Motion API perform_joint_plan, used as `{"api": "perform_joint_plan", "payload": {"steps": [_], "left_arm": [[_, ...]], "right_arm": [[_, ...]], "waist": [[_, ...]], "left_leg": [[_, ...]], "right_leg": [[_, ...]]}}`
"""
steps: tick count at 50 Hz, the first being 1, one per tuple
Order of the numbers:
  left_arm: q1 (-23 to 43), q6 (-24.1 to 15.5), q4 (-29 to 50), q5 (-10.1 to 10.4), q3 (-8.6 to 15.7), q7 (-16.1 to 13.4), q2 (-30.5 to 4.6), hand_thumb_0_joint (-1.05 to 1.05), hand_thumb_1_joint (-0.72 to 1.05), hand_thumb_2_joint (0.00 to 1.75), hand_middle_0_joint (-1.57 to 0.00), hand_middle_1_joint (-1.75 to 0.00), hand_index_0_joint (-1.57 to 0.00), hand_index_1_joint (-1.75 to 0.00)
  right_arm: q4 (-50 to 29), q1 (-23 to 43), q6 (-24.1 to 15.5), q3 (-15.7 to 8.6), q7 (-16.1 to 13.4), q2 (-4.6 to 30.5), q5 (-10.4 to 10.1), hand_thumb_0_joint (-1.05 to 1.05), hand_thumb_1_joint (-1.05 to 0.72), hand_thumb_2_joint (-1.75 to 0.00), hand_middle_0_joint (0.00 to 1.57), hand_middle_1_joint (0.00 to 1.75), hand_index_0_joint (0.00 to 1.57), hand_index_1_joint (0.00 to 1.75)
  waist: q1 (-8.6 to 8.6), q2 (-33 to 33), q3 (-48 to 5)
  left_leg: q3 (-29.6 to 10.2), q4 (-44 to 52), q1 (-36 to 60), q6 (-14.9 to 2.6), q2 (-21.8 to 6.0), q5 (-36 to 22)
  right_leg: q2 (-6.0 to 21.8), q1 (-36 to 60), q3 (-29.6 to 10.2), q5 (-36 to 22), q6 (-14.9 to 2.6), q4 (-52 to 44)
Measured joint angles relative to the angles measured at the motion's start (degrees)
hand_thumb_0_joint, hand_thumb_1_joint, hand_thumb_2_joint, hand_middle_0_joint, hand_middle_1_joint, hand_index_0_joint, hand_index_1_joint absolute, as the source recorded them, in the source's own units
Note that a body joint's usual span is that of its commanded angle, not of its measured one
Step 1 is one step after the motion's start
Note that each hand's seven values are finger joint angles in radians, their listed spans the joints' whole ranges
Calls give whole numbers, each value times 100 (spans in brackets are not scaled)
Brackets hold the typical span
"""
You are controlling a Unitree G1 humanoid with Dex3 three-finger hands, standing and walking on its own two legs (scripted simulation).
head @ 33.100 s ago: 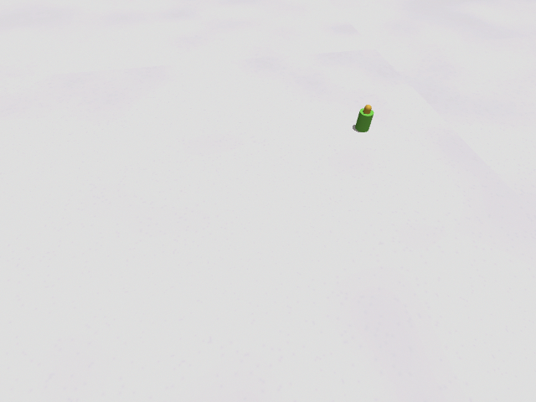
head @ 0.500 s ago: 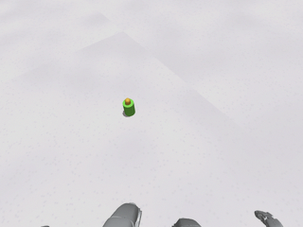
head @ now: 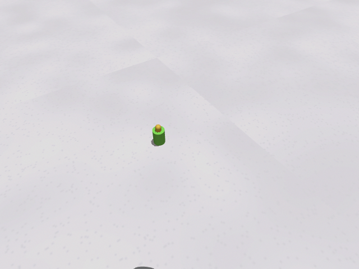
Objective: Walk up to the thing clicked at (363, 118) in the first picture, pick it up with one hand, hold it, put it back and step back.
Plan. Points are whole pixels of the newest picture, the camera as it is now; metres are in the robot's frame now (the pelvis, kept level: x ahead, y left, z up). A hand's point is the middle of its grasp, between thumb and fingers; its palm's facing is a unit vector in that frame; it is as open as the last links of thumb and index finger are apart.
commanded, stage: step back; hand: left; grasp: from the side
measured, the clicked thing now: (158, 133) +1.07 +0.17 -0.68
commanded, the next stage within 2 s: stand in 0.62 s
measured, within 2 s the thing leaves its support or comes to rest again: neither
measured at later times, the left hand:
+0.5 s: hand out of the picture +0.13 +0.29 -0.15, palm faces +0.01 -0.93 -0.38, open 7.4 cm
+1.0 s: hand (76, 261) +0.16 +0.26 -0.14, palm faces -0.02 -0.94 -0.33, open 7.4 cm
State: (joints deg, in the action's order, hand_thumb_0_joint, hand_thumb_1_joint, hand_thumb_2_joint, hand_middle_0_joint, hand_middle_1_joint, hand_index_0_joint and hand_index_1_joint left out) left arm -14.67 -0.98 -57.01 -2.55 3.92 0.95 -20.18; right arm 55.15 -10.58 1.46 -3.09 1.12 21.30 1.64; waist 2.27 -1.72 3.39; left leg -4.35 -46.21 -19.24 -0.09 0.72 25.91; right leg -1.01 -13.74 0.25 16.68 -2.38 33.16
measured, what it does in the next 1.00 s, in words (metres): shifts its weight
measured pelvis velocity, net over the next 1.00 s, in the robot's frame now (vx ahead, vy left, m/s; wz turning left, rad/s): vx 0.06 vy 0.02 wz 0.01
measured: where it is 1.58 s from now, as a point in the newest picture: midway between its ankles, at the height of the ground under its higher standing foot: outside the picture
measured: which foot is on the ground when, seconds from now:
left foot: down 0.00-1.00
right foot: down 0.00-1.00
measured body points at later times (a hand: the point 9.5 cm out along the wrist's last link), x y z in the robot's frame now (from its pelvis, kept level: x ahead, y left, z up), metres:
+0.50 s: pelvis +0.04 +0.02 +0.00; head +0.06 +0.02 +0.45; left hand +0.13 +0.34 -0.12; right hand +0.12 -0.28 -0.13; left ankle +0.04 +0.15 -0.73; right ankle +0.05 -0.11 -0.73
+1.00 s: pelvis +0.06 +0.02 +0.02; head +0.07 +0.01 +0.47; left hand +0.16 +0.31 -0.11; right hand +0.17 -0.28 -0.11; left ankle +0.05 +0.15 -0.73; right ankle +0.05 -0.11 -0.73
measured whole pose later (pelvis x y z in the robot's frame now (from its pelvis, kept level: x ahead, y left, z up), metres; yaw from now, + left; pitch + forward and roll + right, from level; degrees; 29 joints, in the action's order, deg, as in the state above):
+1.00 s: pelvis +0.06 +0.02 +0.02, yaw +0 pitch -3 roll +0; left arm -2.5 -0.9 -64.0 -0.3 0.2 0.4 -19.3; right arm 63.1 -2.0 -0.5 -0.6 0.3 19.9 0.0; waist -0.2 -0.2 4.7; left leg 0.3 -19.8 -5.3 1.4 -1.7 11.8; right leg 0.5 -5.5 0.7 11.5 0.3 19.8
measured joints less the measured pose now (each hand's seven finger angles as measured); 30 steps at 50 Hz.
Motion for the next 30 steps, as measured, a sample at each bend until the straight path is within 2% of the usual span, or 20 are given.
{"api": "perform_joint_plan", "payload": {"steps": [3, 5, 7, 8, 9, 11, 14, 17, 19, 21, 23, 24, 26, 30], "left_arm": [[-23, -45, -6, -9, -21, 11, 59, 1, 91, 89, -21, -30, -21, -30], [-17, -35, -6, -7, -34, 30, 45, 1, 90, 89, -21, -30, -21, -30], [13, 6, -2, 7, -56, 42, 5, 1, 90, 89, -21, -30, -21, -30], [39, 31, 0, 13, -67, 40, -30, 1, 90, 89, -21, -30, -21, -30], [46, 58, -2, 33, -80, 35, -58, 1, 90, 89, -21, -30, -21, -30], [68, 106, -60, 75, -86, 30, -110, 1, 91, 89, -21, -30, -21, -30], [126, 101, -98, 124, -60, 25, -249, 1, 91, 89, -21, -30, -21, -30], [224, 10, -108, 146, -38, 13, -299, 1, 91, 90, -21, -30, -20, -30], [336, -53, -131, 122, -25, -22, -250, 1, 91, 90, -21, -30, -20, -30], [414, -112, -117, 101, -45, -47, -178, 1, 91, 90, -21, -30, -20, -30], [480, -130, -78, 104, -82, -42, -144, 1, 91, 90, -21, -30, -20, -30], [522, -128, -64, 112, -103, -47, -116, 1, 91, 90, -21, -30, -20, -30], [630, -100, -52, 128, -147, -53, -63, 1, 91, 90, -21, -30, -21, -30], [834, -30, -91, 169, -193, -42, -37, 1, 91, 90, -21, -30, -21, -30]], "right_arm": [[58, -73, -58, -36, 28, 110, -2, 1, -91, -90, 21, 30, 20, 30], [107, -129, -87, -58, 48, 151, 5, 1, -91, -90, 21, 30, 20, 30], [160, -174, -129, -90, 51, 168, 22, 1, -91, -90, 21, 30, 20, 30], [195, -164, -148, -109, 37, 143, 41, 1, -91, -90, 20, 30, 20, 30], [211, -161, -165, -117, 25, 114, 67, 1, -91, -90, 20, 30, 20, 30], [215, -164, -200, -100, 22, 38, 81, 1, -91, -90, 20, 30, 20, 30], [190, -159, -262, -32, 14, -124, 93, 1, -91, -90, 21, 30, 20, 30], [181, -133, -254, 4, 20, -171, 73, 1, -91, -90, 21, 30, 21, 30], [200, -90, -192, 15, 5, -139, 15, 1, -91, -90, 21, 30, 21, 30], [246, -53, -118, 27, -31, -121, -56, 1, -91, -90, 21, 30, 21, 30], [286, -3, -108, 45, -56, -121, -70, 1, -91, -90, 21, 30, 20, 30], [299, 18, -125, 50, -63, -104, -70, 1, -91, -90, 21, 30, 20, 30], [342, 64, -195, 39, -72, -71, -63, 1, -91, -90, 21, 30, 20, 30], [465, 176, -259, 75, -41, -135, -46, 1, -91, -90, 21, 30, 20, 30]], "waist": [[36, -14, -14], [34, 9, -28], [-2, 48, -33], [-5, 131, 5], [-7, 194, 14], [-60, 244, -21], [-152, 351, 5], [-207, 321, 55], [-226, 165, 129], [-232, 27, 107], [-214, 62, 84], [-223, 62, 76], [-246, 52, 75], [-193, 153, 30]], "left_leg": [[54, 112, -43, 15, -37, -36], [155, 526, 76, 32, -105, -85], [233, 1135, 301, 25, -118, -441], [283, 1283, 365, 32, -51, -836], [338, 1326, 385, 27, -5, -1078], [390, 1281, 368, -41, -3, -1035], [437, 1386, 475, -47, -45, -999], [452, 1315, 522, 33, -136, -903], [394, 1088, 518, 92, -259, -735], [273, 836, 439, 77, -312, -517], [310, 680, 395, 44, -210, -159], [354, 747, 404, 25, -187, -157], [413, 1092, 501, 13, -165, -846], [514, 1229, 630, 7, -124, -718]], "right_leg": [[109, 19, 31, -83, 67, -125], [190, 4, 62, -83, 138, -123], [282, -58, 92, 4, 227, 14], [361, -100, 50, 82, 250, 148], [385, -161, -38, 260, 221, 303], [294, -349, -159, 805, 157, 785], [205, -505, -206, 1038, 117, 1162], [221, -313, -61, 729, 122, 449], [126, -78, 31, -137, 192, -40], [45, -25, 98, -121, 223, -55], [118, -41, 61, 34, 219, 65], [158, -43, 59, 91, 232, 110], [225, -46, 63, 191, 292, 212], [270, 25, -29, 208, 332, 120]]}}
